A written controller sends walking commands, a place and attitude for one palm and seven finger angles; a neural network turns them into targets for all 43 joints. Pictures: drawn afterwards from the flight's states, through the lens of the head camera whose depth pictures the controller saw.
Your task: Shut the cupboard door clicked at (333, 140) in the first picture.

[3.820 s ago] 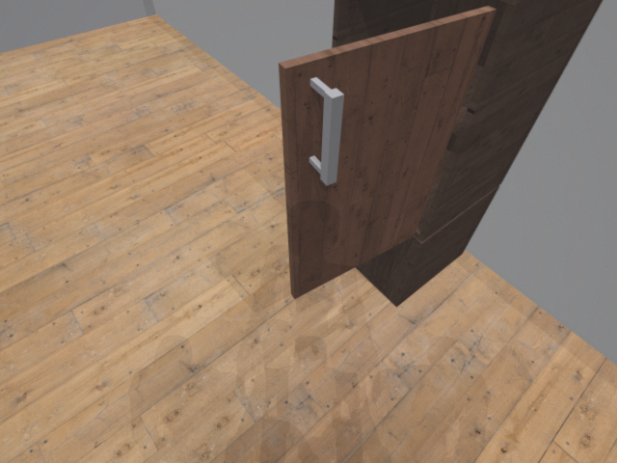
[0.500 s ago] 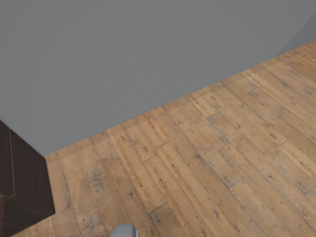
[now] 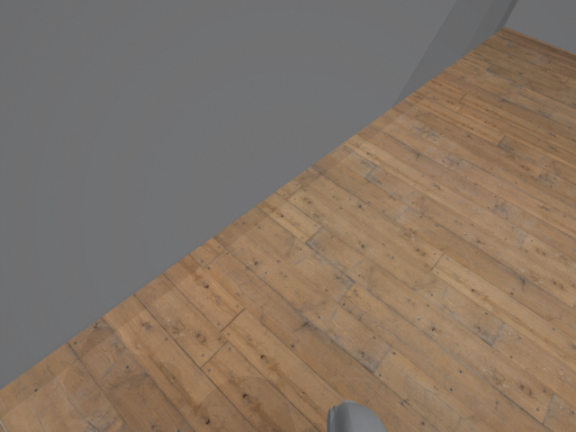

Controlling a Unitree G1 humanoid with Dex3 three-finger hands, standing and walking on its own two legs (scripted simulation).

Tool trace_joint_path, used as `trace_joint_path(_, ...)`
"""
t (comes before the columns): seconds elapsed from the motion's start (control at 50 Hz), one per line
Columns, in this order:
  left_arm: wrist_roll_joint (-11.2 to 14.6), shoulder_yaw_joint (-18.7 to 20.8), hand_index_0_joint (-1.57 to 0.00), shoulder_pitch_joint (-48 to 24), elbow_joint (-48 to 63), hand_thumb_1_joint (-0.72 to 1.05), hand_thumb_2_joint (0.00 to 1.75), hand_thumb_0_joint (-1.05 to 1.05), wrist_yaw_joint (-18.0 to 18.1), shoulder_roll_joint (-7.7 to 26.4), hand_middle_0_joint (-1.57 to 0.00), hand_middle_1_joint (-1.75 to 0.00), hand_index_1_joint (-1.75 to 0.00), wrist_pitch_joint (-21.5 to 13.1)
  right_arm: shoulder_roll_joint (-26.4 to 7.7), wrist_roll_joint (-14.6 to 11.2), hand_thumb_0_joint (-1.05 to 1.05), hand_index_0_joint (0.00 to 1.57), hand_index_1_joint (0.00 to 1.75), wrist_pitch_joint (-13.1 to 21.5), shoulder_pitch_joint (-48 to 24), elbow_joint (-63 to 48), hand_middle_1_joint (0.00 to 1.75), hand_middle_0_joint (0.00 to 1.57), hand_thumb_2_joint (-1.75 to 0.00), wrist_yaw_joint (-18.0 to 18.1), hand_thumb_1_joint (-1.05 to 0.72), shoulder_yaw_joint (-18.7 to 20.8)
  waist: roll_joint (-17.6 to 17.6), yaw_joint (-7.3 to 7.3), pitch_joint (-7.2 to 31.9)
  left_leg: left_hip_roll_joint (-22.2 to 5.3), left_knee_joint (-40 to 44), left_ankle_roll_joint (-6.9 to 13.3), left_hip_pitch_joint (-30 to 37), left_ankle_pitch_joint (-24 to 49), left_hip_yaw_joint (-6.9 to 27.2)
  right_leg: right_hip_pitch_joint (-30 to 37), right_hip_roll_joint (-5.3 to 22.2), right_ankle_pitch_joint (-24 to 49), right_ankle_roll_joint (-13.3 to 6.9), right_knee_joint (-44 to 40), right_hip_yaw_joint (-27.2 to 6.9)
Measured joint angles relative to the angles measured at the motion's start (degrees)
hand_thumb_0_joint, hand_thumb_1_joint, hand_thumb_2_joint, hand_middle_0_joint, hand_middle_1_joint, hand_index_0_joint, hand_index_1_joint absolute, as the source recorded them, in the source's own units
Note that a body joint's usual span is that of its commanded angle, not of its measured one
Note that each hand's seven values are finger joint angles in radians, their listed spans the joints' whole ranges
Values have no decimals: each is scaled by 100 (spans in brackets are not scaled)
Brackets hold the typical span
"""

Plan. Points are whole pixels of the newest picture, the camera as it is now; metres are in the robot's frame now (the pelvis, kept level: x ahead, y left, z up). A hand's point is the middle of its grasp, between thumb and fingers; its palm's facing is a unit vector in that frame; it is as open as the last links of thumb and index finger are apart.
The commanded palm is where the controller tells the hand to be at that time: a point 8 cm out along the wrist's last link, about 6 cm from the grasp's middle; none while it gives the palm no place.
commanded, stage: walk to a spot facing it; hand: left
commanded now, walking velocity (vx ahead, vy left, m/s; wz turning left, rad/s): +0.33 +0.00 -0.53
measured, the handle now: out of the picture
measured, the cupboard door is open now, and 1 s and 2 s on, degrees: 83 83 83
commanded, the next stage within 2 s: turn to face it in 0.40 s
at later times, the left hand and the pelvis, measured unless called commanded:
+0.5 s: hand (248, 308) +0.34 +0.09 -0.16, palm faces -0.17 -0.96 -0.23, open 7.2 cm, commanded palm none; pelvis +0.25 -0.09 +0.00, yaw -12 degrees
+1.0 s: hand (259, 234) +0.52 +0.09 -0.18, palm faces +0.04 -0.98 -0.19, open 7.3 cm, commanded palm none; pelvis +0.44 -0.09 +0.00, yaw -1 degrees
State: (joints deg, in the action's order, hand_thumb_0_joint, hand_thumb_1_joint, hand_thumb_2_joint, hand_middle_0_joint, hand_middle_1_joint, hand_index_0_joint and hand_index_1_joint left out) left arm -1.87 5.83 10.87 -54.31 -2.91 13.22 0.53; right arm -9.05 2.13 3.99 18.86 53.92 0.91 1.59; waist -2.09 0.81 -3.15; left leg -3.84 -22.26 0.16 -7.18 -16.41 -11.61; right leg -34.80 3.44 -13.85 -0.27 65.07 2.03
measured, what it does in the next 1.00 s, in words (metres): walks ahead: right foot, then left foot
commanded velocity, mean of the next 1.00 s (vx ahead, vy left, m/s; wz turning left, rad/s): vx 0.15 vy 0.00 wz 0.18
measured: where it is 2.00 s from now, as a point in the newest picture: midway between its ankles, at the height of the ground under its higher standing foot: (333, 321)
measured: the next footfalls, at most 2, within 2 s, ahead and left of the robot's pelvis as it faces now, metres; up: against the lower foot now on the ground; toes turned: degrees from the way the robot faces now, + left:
right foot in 0.22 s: +0.25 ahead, -0.14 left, +0.00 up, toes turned -14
left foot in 0.72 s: +0.52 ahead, -0.03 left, +0.00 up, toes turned -3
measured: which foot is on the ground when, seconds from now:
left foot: down 0.00-0.24, up 0.26-0.70, down 0.72-1.00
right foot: up 0.00-0.20, down 0.22-0.72, up 0.74-1.00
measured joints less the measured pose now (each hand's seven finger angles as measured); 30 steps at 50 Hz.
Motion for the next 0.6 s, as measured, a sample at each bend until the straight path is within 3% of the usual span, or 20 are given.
trace_joint_path(0.1,5,-43,-19,-452,158,91,90,1,-29,-47,-19,-29,-30,30,-35,22,1,20,30,-74,542,304,30,20,-90,-20,-90,30,155,-228,-71,-52,309,-157,672,-317,-397,-131,122,426,-49,-1544,204)
trace_joint_path(0.2,27,-107,-19,-835,274,91,90,1,-16,-88,-19,-29,-30,-52,-102,33,1,20,30,-173,1002,605,30,20,-90,-32,-90,33,308,-457,-177,-274,-14,-456,1168,-946,-677,365,-154,136,-404,-2583,489)
trace_joint_path(0.24,17,-122,-19,-860,340,91,90,1,10,-69,-19,-29,-30,-235,-63,-28,1,20,30,-265,1113,759,30,20,-90,-71,-90,14,250,-381,-198,-504,-1263,-434,888,-1086,-613,714,-286,307,-551,-2793,529)
trace_joint_path(0.3,115,-141,-19,-752,294,91,90,0,141,-110,-19,-29,-30,-374,-62,-119,1,20,30,-407,739,830,30,20,-90,-113,-90,36,181,-344,-337,-367,-4369,-269,-493,-994,475,972,-439,-85,-607,-2555,444)
trace_joint_path(0.34,141,-186,-19,-553,161,91,90,0,212,-161,-19,-29,-30,-348,-71,-108,2,20,30,-406,398,713,30,20,-90,-105,-91,80,146,-359,-321,-320,-5054,-239,-1265,-615,770,1349,-540,-74,-570,-2960,371)
trace_joint_path(0.4,145,-210,-20,-208,-100,91,90,0,274,-265,-20,-29,-30,-356,-63,-64,1,19,30,-344,-90,429,30,20,-90,-96,-91,111,96,-378,-209,-370,-4631,-263,-2085,-238,925,1875,-652,68,-608,-3681,241)
trace_joint_path(0.46,147,-142,-20,73,-285,95,90,-1,309,-205,-20,-30,-30,-428,-39,-50,1,19,30,-286,-445,219,30,20,-90,-109,-91,127,95,-302,-71,-387,-3871,-308,-2551,82,1004,2314,-736,108,-632,-4208,149)
trace_joint_path(0.6,134,-288,-20,640,-711,93,90,0,316,-315,-20,-29,-30,-488,-48,-123,1,19,30,-294,-1022,257,30,19,-90,-133,-91,92,190,-81,77,-174,-2467,-275,-2617,527,842,3297,-847,-276,-548,-4742,100)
